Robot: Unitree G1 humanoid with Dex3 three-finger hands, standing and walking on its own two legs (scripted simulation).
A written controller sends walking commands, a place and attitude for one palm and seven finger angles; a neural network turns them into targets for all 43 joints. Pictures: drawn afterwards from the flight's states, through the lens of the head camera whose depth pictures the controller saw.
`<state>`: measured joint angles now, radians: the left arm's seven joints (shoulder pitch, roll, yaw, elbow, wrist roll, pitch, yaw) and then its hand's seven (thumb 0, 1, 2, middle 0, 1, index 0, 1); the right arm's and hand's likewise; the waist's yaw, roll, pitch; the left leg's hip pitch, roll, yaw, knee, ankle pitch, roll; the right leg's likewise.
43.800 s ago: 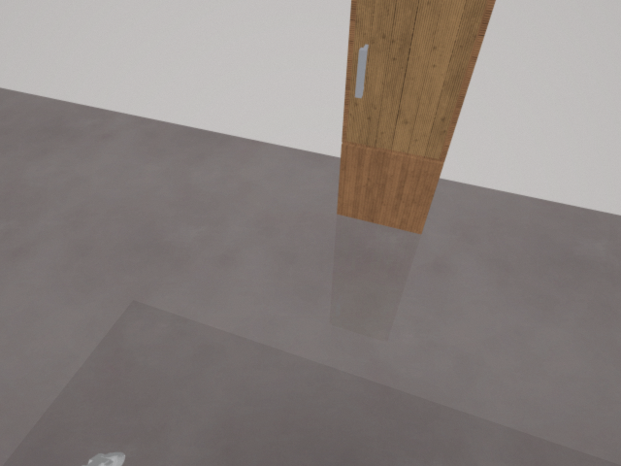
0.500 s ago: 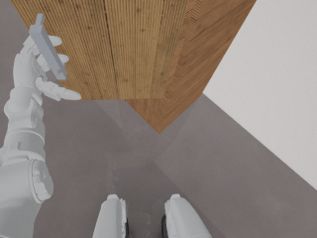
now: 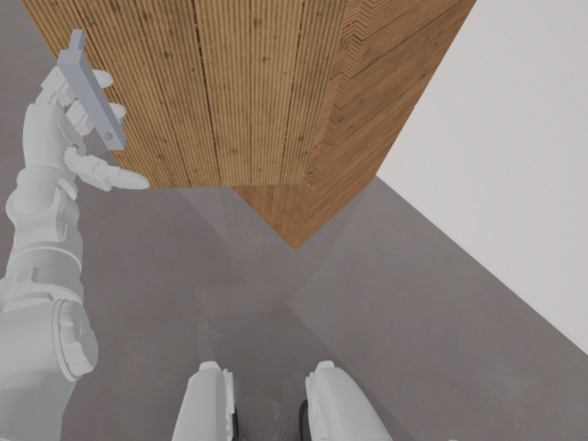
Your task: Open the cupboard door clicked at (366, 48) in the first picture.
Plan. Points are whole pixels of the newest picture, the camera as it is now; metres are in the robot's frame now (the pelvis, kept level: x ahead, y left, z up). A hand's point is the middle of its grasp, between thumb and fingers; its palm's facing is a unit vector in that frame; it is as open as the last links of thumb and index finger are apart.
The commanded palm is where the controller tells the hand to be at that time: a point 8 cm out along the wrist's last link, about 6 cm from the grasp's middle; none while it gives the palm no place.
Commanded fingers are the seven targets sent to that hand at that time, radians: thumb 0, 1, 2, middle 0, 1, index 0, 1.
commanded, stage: close the thumb around the handle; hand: left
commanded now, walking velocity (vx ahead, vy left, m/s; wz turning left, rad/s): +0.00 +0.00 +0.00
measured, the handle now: (99, 95) +0.56 +0.23 +0.06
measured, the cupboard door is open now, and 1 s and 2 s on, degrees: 51 54 100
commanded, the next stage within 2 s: pull the door open along its arc in 0.64 s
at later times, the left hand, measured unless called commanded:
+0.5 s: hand (107, 136) +0.50 +0.21 +0.06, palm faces +0.02 -1.00 -0.02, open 6.6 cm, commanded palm +0.48 +0.25 +0.05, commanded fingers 0.00 0.90 0.90 -0.40 -1.35 -0.40 -1.35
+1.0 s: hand (114, 145) +0.48 +0.20 +0.06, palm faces +0.03 -1.00 -0.01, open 6.1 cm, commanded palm +0.43 +0.24 +0.05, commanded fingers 0.00 0.90 0.90 -0.40 -1.35 -0.40 -1.35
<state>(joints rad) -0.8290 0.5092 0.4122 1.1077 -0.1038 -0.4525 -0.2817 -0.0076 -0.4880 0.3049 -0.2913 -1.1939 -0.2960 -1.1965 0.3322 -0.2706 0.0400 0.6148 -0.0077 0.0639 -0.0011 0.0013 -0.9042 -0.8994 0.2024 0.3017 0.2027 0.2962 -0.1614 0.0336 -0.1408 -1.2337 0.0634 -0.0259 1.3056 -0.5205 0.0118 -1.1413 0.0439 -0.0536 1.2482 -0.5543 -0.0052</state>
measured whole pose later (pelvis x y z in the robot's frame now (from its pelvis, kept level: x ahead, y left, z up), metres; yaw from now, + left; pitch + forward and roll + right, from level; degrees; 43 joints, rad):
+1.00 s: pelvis +0.00 +0.00 +0.00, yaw +0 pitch +25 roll -4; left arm -0.74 0.44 0.38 1.00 -0.14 -0.44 -0.25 0.01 0.71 0.81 -0.31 -1.32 -0.30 -1.32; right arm 0.35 -0.26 0.03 0.60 0.00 0.08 0.01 0.00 -0.90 -0.90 0.20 0.30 0.20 0.30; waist -0.15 0.03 -0.15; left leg -1.21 0.06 -0.01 1.29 -0.52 0.02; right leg -1.13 0.04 -0.04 1.24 -0.55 0.00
